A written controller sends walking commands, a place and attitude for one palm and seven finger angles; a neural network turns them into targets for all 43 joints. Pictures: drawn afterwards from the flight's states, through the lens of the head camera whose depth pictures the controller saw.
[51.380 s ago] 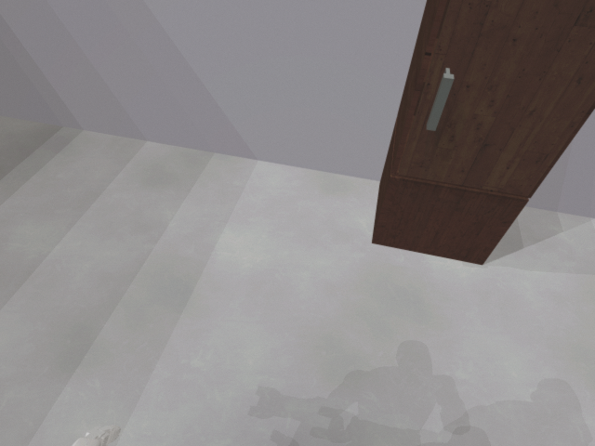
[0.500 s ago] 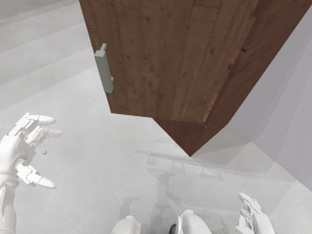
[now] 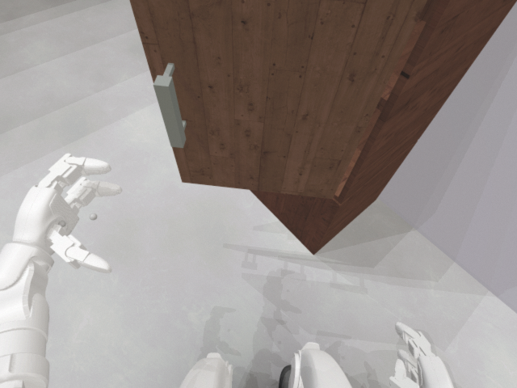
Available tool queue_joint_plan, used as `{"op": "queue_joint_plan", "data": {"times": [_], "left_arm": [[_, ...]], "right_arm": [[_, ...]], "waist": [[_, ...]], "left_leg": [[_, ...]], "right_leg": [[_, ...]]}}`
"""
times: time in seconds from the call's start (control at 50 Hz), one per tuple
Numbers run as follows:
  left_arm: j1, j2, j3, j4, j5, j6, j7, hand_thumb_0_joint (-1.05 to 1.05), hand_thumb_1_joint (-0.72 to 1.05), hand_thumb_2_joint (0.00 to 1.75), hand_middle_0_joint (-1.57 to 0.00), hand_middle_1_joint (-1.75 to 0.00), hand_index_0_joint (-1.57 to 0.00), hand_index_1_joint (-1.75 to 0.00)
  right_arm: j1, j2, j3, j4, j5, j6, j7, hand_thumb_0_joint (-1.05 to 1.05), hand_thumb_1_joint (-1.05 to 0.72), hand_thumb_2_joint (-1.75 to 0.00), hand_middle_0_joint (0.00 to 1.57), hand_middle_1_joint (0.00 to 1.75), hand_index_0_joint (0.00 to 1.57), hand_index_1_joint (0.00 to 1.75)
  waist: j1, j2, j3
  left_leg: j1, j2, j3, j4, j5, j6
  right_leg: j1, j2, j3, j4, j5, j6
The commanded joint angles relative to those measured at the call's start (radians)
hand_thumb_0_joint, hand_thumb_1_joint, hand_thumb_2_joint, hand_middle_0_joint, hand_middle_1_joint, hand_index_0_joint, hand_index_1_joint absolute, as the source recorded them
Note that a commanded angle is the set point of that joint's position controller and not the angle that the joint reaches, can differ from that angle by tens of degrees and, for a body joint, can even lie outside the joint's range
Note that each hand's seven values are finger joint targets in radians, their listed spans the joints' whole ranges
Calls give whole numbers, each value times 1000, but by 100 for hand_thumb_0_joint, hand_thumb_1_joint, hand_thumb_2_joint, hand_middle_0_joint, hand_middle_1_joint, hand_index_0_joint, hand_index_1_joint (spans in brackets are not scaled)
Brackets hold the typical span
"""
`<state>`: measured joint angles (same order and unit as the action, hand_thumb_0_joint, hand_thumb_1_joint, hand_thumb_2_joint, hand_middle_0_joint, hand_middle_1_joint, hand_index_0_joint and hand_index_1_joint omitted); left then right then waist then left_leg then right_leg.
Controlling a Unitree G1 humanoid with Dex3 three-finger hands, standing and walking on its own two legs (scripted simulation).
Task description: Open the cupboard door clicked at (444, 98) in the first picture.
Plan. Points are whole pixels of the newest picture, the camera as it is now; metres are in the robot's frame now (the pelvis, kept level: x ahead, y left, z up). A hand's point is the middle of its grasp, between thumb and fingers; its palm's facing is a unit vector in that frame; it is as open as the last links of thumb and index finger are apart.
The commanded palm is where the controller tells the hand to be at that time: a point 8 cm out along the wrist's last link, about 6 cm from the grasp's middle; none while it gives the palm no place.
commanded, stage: move the hooked fingers beside the handle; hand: left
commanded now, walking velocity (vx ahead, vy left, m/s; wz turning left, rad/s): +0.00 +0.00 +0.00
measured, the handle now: (174, 107) +0.59 +0.18 +0.03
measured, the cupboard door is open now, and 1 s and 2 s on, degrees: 43 43 43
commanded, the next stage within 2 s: none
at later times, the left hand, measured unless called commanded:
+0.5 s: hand (107, 173) +0.42 +0.25 +0.06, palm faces -0.09 -1.00 -0.01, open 14.0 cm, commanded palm +0.40 +0.30 +0.05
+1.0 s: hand (127, 134) +0.51 +0.25 +0.05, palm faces -0.09 -1.00 -0.01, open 14.0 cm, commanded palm +0.50 +0.29 +0.04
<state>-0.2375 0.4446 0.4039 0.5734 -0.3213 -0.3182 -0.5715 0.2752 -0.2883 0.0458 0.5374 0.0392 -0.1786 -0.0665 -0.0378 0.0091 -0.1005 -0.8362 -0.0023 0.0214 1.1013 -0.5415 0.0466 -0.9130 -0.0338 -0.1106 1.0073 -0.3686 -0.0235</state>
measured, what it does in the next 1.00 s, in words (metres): stands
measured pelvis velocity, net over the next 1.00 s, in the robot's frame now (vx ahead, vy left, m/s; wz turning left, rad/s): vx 0.00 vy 0.01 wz -0.04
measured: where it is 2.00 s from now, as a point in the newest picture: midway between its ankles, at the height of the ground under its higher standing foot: outside the picture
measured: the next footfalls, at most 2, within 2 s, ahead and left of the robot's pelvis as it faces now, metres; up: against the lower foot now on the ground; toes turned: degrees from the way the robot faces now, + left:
none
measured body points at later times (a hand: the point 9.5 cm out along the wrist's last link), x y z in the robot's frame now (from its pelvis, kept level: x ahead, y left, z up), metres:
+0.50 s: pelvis +0.00 +0.00 +0.00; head +0.12 +0.02 +0.43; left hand +0.41 +0.31 +0.06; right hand +0.08 -0.27 -0.10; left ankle +0.00 +0.09 -0.66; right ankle +0.07 -0.12 -0.66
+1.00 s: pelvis +0.00 +0.01 -0.02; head +0.16 +0.03 +0.40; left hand +0.50 +0.30 +0.05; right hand +0.01 -0.27 -0.12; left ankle +0.00 +0.09 -0.66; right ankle +0.07 -0.12 -0.66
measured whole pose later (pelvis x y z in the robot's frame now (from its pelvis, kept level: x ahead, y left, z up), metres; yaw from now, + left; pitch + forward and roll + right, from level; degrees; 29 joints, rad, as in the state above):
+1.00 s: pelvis +0.00 +0.01 -0.02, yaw -2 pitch +25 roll -4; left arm -0.89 0.71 0.51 1.18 -0.14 -0.37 -0.53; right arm 0.36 -0.31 0.07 0.58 0.01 0.03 -0.04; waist -0.18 0.01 -0.09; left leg -1.07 0.02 0.02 1.20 -0.56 0.06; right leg -1.13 -0.01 -0.11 1.06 -0.36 -0.02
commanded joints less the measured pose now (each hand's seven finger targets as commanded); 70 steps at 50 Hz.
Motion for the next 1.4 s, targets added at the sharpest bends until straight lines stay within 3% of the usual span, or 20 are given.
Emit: {"op": "queue_joint_plan", "data": {"times": [0.0,0.2,0.22,0.32,0.38,0.42,0.46,0.58,0.64,0.72,0.76,0.82,0.84,0.9,0.94,1.0,1.12,1.26,1.32,1.38], "left_arm": [[-240,306,122,-138,-21,-59,23,0,-50,30,-30,-120,-30,-120],[-462,314,90,-16,0,-95,6,0,-50,30,-30,-120,-30,-120],[-476,366,129,0,11,-102,6,0,-50,30,-30,-120,-30,-120],[-526,394,139,54,24,-117,-5,0,-50,30,-30,-120,-30,-120],[-565,380,120,130,35,-108,-3,0,-50,30,-30,-120,-30,-120],[-595,414,142,137,42,-114,-3,0,-50,30,-30,-120,-30,-120],[-630,372,99,144,50,-114,3,0,-50,30,-30,-120,-30,-120],[-778,399,92,251,85,-128,29,0,-50,30,-30,-120,-30,-120],[-840,484,139,277,106,-141,38,0,-50,30,-30,-120,-30,-120],[-877,502,139,313,119,-143,36,0,-50,30,-30,-120,-30,-120],[-925,482,111,335,127,-135,36,0,-50,30,-30,-120,-30,-120],[-936,537,144,383,136,-123,36,0,-50,30,-30,-120,-30,-120],[-959,538,137,410,139,-114,38,0,-50,30,-30,-120,-30,-120],[-1051,551,123,389,153,-119,43,0,-50,30,-30,-120,-30,-120],[-1054,603,154,389,164,-122,45,0,-50,30,-30,-120,-30,-120],[-1068,568,126,415,165,-112,44,0,-50,30,-30,-120,-30,-120],[-1170,638,142,425,206,-88,66,0,-50,30,-30,-120,-30,-120],[-1168,641,146,483,229,-65,92,0,-50,30,-30,-120,-30,-120],[-1078,666,170,453,236,-62,86,0,-50,30,-30,-120,-30,-120],[-1080,665,181,403,215,-67,80,0,-50,30,-30,-120,-30,-120]], "right_arm": [[56,-164,-65,-117,-3,-24,-8,0,-90,-90,20,30,20,30],[92,-175,-67,-84,-3,16,-8,0,-90,-90,20,30,20,30],[108,-179,-70,-70,-5,23,-8,0,-90,-90,20,30,20,30],[132,-180,-71,-60,-9,45,-4,0,-90,-90,20,30,20,30],[136,-181,-68,-55,-7,62,0,0,-90,-90,20,30,20,30],[150,-186,-71,-51,-9,73,0,0,-90,-90,20,30,20,30],[155,-182,-72,-49,-10,82,5,0,-90,-90,20,30,20,30],[177,-191,-67,-27,-15,113,6,0,-90,-90,20,30,20,30],[195,-199,-64,-20,-19,128,5,0,-90,-90,20,30,20,30],[212,-202,-61,-14,-25,148,10,0,-90,-90,20,30,20,30],[214,-202,-56,-11,-26,156,10,0,-90,-90,20,30,20,30],[231,-209,-53,-10,-28,172,11,0,-90,-90,20,30,20,30],[232,-211,-48,-8,-28,176,11,0,-90,-90,20,30,20,30],[244,-213,-45,-10,-34,182,9,0,-90,-90,20,30,20,30],[260,-221,-47,-2,-38,192,11,0,-90,-90,20,30,20,30],[275,-218,-44,-2,-40,203,16,0,-90,-90,20,30,20,30],[308,-227,-36,10,-50,230,20,0,-90,-90,20,30,20,30],[335,-221,-30,11,-58,256,32,0,-90,-90,20,30,20,30],[341,-221,-32,-13,-59,266,38,0,-90,-90,20,30,20,30],[332,-218,-36,-21,-57,275,42,0,-90,-90,20,30,20,30]], "waist": [[10,72,-343],[-35,77,-343],[-24,76,-384],[-17,113,-450],[-34,84,-398],[-28,93,-433],[-44,110,-428],[-74,91,-398],[-74,101,-457],[-81,128,-500],[-103,136,-472],[-101,149,-489],[-120,113,-467],[-142,154,-478],[-137,183,-544],[-152,203,-532],[-174,243,-552],[-193,244,-552],[-159,262,-597],[-163,233,-587]], "left_leg": [[74,3,-67,-200,356,-49],[41,4,-57,-182,301,-34],[53,6,-58,-181,307,-34],[88,7,-62,-167,397,-40],[35,7,-57,-164,354,-31],[59,11,-62,-160,393,-34],[90,14,-69,-157,414,-37],[47,15,-76,-146,337,-31],[45,14,-79,-126,369,-31],[69,18,-83,-111,414,-35],[58,21,-90,-107,406,-35],[44,21,-87,-98,416,-33],[6,21,-86,-91,384,-25],[17,22,-97,-80,399,-26],[57,27,-107,-70,447,-35],[80,32,-116,-59,503,-41],[92,42,-132,-47,533,-48],[89,48,-134,-33,580,-47],[111,49,-127,-44,631,-49],[88,48,-118,-52,597,-38]], "right_leg": [[309,37,70,-86,133,-16],[270,39,90,-90,113,-14],[285,38,94,-89,117,-12],[295,41,93,-71,182,-15],[276,40,94,-76,167,-9],[278,44,91,-66,190,-12],[234,44,84,-67,186,-9],[180,46,81,-61,130,-8],[198,49,87,-46,159,-9],[188,55,84,-36,184,-9],[151,54,78,-33,172,-6],[158,58,81,-30,183,-8],[153,58,83,-32,175,-4],[122,61,76,-20,175,-8],[113,60,74,-12,191,-6],[71,65,64,-5,203,-8],[36,69,57,0,206,-5],[33,76,52,-4,238,-2],[76,77,54,-3,271,-5],[117,79,60,-16,288,-2]]}}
